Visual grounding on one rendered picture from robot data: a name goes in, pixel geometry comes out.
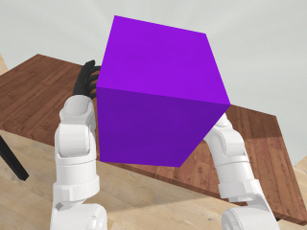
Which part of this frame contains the robot left upper arm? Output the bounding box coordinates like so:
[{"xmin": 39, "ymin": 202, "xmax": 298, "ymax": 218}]
[{"xmin": 51, "ymin": 203, "xmax": 107, "ymax": 230}]

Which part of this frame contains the carton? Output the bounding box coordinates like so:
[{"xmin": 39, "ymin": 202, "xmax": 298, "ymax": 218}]
[{"xmin": 96, "ymin": 15, "xmax": 231, "ymax": 168}]

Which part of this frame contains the robot right forearm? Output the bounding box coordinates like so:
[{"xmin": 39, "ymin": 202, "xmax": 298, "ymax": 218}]
[{"xmin": 203, "ymin": 113, "xmax": 280, "ymax": 230}]

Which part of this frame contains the table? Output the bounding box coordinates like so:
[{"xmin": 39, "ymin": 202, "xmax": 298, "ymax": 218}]
[{"xmin": 0, "ymin": 54, "xmax": 307, "ymax": 226}]

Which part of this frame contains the robot left hand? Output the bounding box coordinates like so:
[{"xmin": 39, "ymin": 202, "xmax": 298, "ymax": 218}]
[{"xmin": 72, "ymin": 59, "xmax": 102, "ymax": 100}]

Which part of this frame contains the robot right upper arm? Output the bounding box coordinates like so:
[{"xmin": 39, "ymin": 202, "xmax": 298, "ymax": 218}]
[{"xmin": 221, "ymin": 204, "xmax": 279, "ymax": 230}]

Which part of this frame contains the robot left forearm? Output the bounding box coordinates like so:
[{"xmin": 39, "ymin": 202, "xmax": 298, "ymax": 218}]
[{"xmin": 50, "ymin": 95, "xmax": 100, "ymax": 230}]

